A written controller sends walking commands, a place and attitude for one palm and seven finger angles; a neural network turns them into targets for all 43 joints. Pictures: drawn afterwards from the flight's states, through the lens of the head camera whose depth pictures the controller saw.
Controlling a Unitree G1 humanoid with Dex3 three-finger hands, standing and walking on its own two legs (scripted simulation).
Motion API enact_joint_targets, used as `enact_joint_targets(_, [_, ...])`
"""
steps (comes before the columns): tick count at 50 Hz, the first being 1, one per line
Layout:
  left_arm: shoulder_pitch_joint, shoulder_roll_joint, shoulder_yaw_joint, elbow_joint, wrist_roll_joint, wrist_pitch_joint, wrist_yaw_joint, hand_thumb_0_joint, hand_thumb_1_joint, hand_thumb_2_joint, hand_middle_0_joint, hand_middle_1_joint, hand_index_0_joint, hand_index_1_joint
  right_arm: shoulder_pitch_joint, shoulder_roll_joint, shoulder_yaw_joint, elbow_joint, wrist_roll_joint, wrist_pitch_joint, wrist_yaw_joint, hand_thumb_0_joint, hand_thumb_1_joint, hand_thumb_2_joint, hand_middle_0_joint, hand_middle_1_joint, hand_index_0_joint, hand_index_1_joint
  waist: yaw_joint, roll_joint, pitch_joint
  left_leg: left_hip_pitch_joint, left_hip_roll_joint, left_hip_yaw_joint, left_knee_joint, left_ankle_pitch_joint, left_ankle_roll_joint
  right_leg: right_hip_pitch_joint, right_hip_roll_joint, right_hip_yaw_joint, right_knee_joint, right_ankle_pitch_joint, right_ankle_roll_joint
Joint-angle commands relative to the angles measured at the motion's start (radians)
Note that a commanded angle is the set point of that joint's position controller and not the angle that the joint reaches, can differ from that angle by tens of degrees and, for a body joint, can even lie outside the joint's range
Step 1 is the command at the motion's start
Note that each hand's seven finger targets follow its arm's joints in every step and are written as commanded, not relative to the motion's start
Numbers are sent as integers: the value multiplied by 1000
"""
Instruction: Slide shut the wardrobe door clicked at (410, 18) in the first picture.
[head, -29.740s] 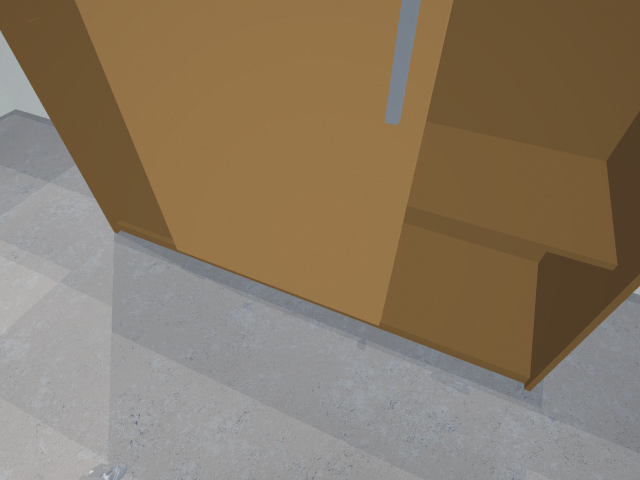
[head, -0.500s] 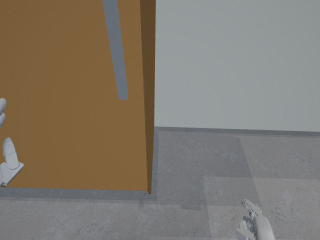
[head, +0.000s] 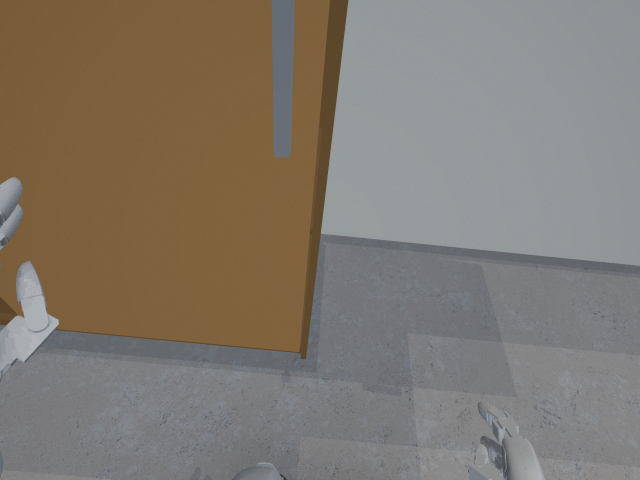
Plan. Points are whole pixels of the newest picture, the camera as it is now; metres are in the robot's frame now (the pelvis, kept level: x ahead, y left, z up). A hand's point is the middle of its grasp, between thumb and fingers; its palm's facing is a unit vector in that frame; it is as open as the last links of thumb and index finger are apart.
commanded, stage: step back with the hand held close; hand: left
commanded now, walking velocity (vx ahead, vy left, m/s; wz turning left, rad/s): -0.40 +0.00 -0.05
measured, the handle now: (285, 43) +0.58 +0.11 +0.26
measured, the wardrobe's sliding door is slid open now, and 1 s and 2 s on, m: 0.00 0.00 0.00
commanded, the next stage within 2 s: stop stepping back and stand still in 0.22 s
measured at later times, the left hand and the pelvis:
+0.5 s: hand out of the picture +0.12 +0.31 +0.18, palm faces +0.39 -0.88 -0.28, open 7.4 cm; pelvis -0.11 +0.06 -0.01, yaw -4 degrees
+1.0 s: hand out of the picture +0.02 +0.35 +0.18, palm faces +0.37 -0.86 -0.35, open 7.4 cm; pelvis -0.21 +0.11 +0.00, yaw -5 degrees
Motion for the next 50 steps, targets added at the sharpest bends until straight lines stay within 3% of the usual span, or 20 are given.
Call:
enact_joint_targets(1, [-75,236,159,-216,-16,-59,30,0,900,900,-200,-300,-200,-300,-84,-125,-46,-172,11,-38,-18,0,-900,-900,200,300,200,300,-19,18,-65,300,36,-91,-49,-158,-20,-303,-144,98,-217,-93,-74])
enact_joint_targets(4, [-83,224,206,-214,1,-74,23,0,900,900,-200,-300,-200,-300,-112,-174,-60,-189,-4,-61,-27,0,-900,-900,200,300,200,300,-2,364,-109,-146,311,-464,-594,-713,94,146,83,-45,289,-147,-9])
enact_joint_targets(7, [-82,202,180,-189,-12,-63,11,0,900,900,-200,-300,-200,-300,-79,-133,-76,-164,-15,-68,-5,0,-900,-900,200,300,200,300,22,188,-179,-10,280,-301,-527,-455,85,98,64,-52,447,-242,-41])
enact_joint_targets(12, [-67,158,79,-201,-42,-27,16,0,900,900,-200,-300,-200,-300,-55,-110,-58,-130,-6,-67,20,0,-900,-900,200,300,200,300,12,264,-233,216,207,-134,-508,-301,-52,92,25,-139,0,-303,-87])
enact_joint_targets(14, [-108,191,84,-222,-41,-26,17,0,900,900,-200,-300,-200,-300,-35,-102,-51,-116,-9,-50,17,0,-900,-900,200,300,200,300,5,116,-212,334,128,-30,-255,-145,-90,7,-109,-28,-313,-201,-132])
enact_joint_targets(16, [-189,277,133,-262,-36,-36,27,0,900,900,-200,-300,-200,-300,-72,-89,-37,-108,-20,-40,5,0,-900,-900,200,300,200,300,2,-162,-120,352,4,-32,292,-178,-96,-321,-454,295,-479,-81,-245])
enact_joint_targets(19, [-265,191,82,-117,-25,26,9,0,900,900,-200,-300,-200,-300,-87,-119,-44,-106,11,-49,-11,0,-900,-900,200,300,200,300,-25,-255,-35,256,19,-75,346,-211,-55,-287,-331,66,-288,-110,-186])
enact_joint_targets(21, [-234,175,74,-75,-27,65,3,0,900,900,-200,-300,-200,-300,-86,-129,-28,-114,19,-33,-27,0,-900,-900,200,300,200,300,-46,69,18,301,33,-89,-57,-180,-39,-291,-192,-46,-50,-200,-85])
enact_joint_targets(23, [-260,209,103,-175,-26,42,13,0,900,900,-200,-300,-200,-300,-82,-156,-31,-154,20,-62,-31,0,-900,-900,200,300,200,300,-25,418,-9,145,243,-532,-502,-437,44,-149,6,-60,283,-299,-27])
enact_joint_targets(26, [-124,230,161,-298,-30,37,12,0,900,900,-200,-300,-200,-300,-85,-127,-39,-158,-3,-70,5,0,-900,-900,200,300,200,300,4,297,-146,107,214,-456,-654,-715,-165,9,63,-64,419,-260,-49])
enact_joint_targets(30, [96,193,129,-309,-24,64,17,0,900,900,-200,-300,-200,-300,-74,-109,-32,-176,-10,-49,28,0,-900,-900,200,300,200,300,18,299,-157,-22,119,-132,-555,-481,-119,315,74,-192,76,-262,-84])
enact_joint_targets(32, [102,227,152,-275,-13,93,20,0,900,900,-200,-300,-200,-300,-47,-108,-42,-163,-5,-26,20,0,-900,-900,200,300,200,300,28,66,-162,-61,2,39,-183,-412,-117,368,-26,-119,-210,-266,-146])
enact_joint_targets(33, [85,239,174,-247,-16,105,20,0,900,900,-200,-300,-200,-300,-35,-110,-53,-153,7,-10,16,0,-900,-900,200,300,200,300,18,-208,-123,-7,-62,77,331,-305,-79,93,-289,190,-371,-324,-235])
enact_joint_targets(35, [-192,340,264,-295,-36,74,23,0,900,900,-200,-300,-200,-300,-61,-130,-34,-135,-4,-5,17,0,-900,-900,200,300,200,300,-46,-164,-37,-42,57,-70,748,-217,-53,-279,-464,278,-389,-336,-298])
enact_joint_targets(37, [-183,207,153,-47,-16,86,23,0,900,900,-200,-300,-200,-300,-30,-117,-40,-114,-7,-14,2,0,-900,-900,200,300,200,300,-56,-122,-36,-30,66,19,543,-202,-30,-242,-350,163,-409,-644,-191])
enact_joint_targets(42, [-218,152,43,-112,3,76,45,0,900,900,-200,-300,-200,-300,-40,-115,-21,-104,-2,-42,-41,0,-900,-900,200,300,200,300,-38,13,-40,236,14,141,-30,-274,2,-126,-261,16,-180,-472,-179])
enact_joint_targets(43, [-206,157,43,-158,-8,74,44,0,900,900,-200,-300,-200,-300,-39,-132,-27,-121,5,-56,-45,0,-900,-900,200,300,200,300,-41,75,-44,286,49,60,-178,-318,19,-126,-211,-34,-25,-399,-138])
enact_joint_targets(45, [-230,211,103,-258,-3,38,42,0,900,900,-200,-300,-200,-300,-43,-152,-35,-149,6,-60,-32,0,-900,-900,200,300,200,300,-35,320,7,322,363,-481,-422,-374,161,-329,-23,-166,390,-303,-29])
enact_joint_targets(46, [-194,239,140,-233,-2,27,24,0,900,900,-200,-300,-200,-300,-49,-138,-38,-126,2,-57,-17,0,-900,-900,200,300,200,300,-49,277,31,186,402,-553,-507,-608,196,-312,-71,-70,526,-266,-37])
enact_joint_targets(50, [-13,203,166,-232,5,26,26,0,900,900,-200,-300,-200,-300,-60,-127,-41,-148,-4,-43,13,0,-900,-900,200,300,200,300,-3,273,9,-89,275,-167,-395,-567,96,80,-73,-152,226,-192,-52])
